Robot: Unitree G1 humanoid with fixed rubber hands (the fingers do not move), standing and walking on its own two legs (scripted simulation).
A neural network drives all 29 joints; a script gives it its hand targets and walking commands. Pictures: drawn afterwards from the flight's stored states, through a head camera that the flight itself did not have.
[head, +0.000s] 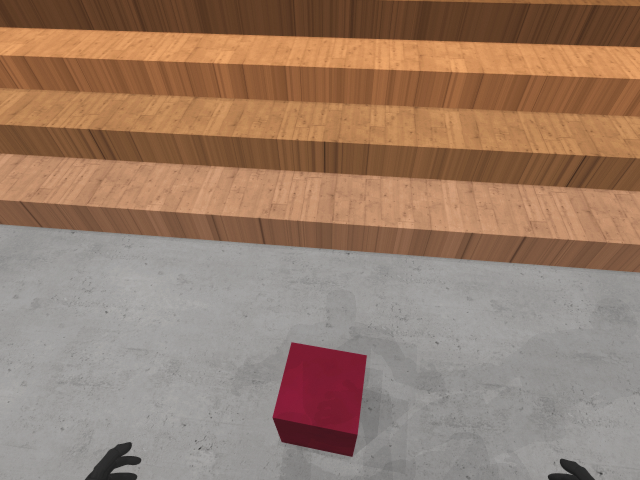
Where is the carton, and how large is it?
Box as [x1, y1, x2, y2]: [272, 342, 366, 456]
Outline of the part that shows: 291,342 272,417 281,440 284,442 352,456 357,434 366,355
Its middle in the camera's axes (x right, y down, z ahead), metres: +0.01 +0.46 +1.09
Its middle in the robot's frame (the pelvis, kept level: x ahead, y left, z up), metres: +0.41 +0.04 -0.66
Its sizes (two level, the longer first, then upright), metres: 0.210 0.200 0.250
